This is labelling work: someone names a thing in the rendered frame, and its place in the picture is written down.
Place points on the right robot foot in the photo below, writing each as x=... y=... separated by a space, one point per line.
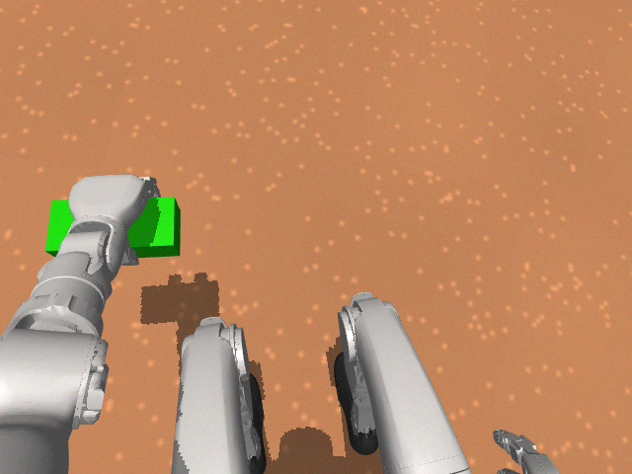
x=364 y=444

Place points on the left robot arm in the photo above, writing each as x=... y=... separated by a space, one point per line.
x=52 y=360

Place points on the left robot foot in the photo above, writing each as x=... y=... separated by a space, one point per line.
x=258 y=463

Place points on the carton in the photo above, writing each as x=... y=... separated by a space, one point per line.
x=156 y=232

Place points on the left robot hand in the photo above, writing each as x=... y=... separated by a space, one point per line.
x=121 y=198

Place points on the right robot hand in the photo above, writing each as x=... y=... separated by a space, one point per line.
x=524 y=453

